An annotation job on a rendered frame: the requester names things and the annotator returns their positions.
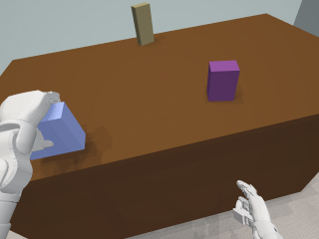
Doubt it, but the sponge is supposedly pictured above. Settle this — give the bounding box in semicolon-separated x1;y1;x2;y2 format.
30;102;86;160

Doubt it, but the table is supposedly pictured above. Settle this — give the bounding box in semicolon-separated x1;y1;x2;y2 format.
0;13;319;239

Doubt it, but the right robot forearm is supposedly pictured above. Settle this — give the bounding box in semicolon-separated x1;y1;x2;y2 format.
252;220;283;239

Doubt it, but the left robot hand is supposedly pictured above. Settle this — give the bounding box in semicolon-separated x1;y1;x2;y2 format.
0;90;61;152

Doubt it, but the right robot hand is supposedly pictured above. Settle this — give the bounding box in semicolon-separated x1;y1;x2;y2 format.
232;180;271;228

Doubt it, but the left robot forearm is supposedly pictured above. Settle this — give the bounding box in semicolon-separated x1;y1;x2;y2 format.
0;119;37;239

